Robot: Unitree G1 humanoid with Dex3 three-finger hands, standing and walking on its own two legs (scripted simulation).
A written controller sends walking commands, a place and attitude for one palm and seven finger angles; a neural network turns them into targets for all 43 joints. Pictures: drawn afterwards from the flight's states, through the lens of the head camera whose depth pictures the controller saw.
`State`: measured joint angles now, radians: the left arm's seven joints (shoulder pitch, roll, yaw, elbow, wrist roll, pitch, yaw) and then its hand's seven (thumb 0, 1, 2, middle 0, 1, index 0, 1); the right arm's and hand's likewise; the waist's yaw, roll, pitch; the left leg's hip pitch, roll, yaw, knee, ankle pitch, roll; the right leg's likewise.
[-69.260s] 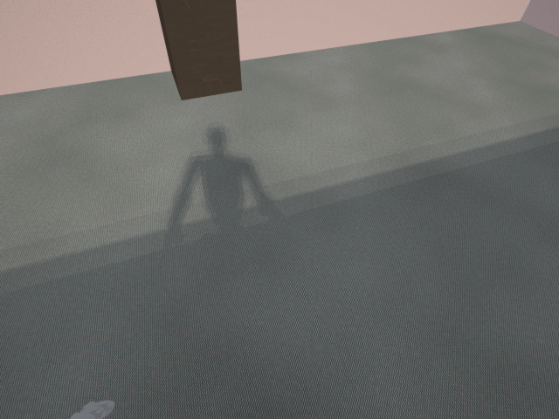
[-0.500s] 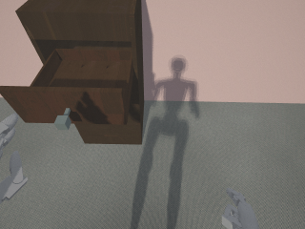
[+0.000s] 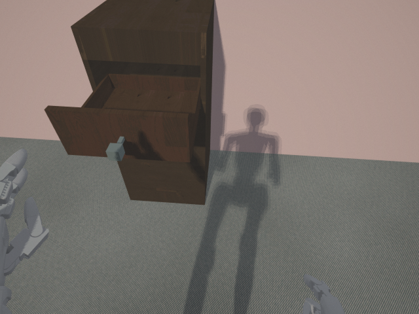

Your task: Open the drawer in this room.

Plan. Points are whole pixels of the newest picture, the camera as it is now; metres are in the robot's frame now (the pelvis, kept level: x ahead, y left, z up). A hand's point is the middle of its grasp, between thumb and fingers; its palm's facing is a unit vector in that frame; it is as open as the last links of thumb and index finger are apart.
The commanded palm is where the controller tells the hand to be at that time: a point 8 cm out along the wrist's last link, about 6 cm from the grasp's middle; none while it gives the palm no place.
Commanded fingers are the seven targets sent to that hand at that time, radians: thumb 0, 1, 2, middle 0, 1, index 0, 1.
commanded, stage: stop stepping back and stand still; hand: left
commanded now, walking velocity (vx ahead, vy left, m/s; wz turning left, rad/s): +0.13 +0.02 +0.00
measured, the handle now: (117, 147) +0.54 +0.29 -0.01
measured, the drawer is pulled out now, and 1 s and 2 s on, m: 0.30 0.30 0.30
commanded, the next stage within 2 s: let the arm hang, fingers relaxed in 0.12 s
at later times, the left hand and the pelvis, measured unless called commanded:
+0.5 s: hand out of the picture +0.09 +0.16 -0.16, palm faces +0.02 -0.99 -0.17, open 7.4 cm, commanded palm none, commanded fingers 0.00 0.90 0.90 -0.20 -0.30 -0.20 -0.30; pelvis +0.01 +0.00 -0.01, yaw +3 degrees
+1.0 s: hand out of the picture +0.01 +0.20 -0.16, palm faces +0.07 -0.97 -0.25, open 7.3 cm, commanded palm none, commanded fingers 0.00 0.90 0.90 -0.20 -0.30 -0.20 -0.30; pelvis +0.01 +0.01 +0.01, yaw +2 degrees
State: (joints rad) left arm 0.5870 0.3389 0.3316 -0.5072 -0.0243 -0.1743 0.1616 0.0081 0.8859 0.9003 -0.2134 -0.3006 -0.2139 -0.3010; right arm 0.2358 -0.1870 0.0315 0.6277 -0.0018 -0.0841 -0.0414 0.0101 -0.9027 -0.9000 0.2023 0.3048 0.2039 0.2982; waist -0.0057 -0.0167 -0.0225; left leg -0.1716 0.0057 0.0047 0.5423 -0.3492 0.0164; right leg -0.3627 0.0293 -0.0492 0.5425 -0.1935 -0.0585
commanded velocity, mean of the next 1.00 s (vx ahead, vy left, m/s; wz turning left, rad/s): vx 0.01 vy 0.00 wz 0.00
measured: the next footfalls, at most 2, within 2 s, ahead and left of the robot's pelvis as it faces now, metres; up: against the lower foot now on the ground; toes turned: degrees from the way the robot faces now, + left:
none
